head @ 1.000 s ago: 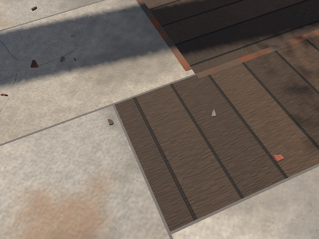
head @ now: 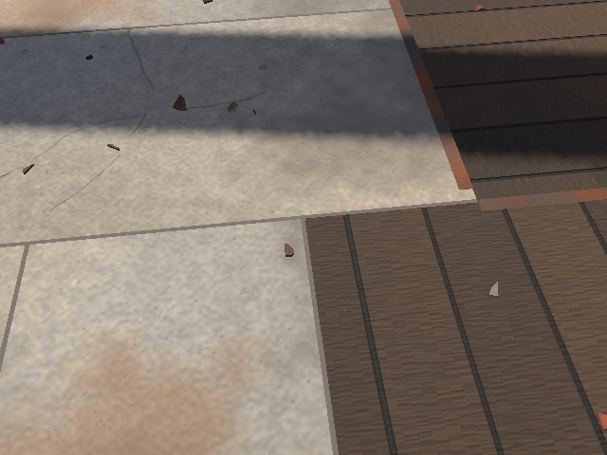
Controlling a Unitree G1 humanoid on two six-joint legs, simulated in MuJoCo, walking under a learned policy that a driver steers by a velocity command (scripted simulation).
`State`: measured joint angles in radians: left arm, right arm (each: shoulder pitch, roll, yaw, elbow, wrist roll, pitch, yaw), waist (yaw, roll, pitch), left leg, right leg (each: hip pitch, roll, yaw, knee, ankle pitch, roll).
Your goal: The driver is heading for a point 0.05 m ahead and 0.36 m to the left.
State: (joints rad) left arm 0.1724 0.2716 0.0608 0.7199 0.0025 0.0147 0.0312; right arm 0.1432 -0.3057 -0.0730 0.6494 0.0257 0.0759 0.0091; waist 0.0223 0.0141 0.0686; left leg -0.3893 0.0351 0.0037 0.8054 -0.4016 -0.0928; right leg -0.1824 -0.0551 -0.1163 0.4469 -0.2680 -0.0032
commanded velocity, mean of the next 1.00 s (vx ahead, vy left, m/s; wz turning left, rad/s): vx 0.33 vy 0.00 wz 0.59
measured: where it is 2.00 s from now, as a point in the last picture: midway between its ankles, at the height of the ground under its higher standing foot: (197, 439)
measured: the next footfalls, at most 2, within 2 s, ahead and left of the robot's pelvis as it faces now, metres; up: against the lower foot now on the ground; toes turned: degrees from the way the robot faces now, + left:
left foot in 0.08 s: +0.04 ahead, +0.13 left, +0.00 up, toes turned +5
right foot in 0.54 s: +0.25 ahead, -0.06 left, +0.00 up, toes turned +24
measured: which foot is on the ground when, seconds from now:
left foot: up 0.00-0.06, down 0.08-0.54, up 0.56-1.00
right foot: down 0.00-0.08, up 0.10-0.52, down 0.54-1.00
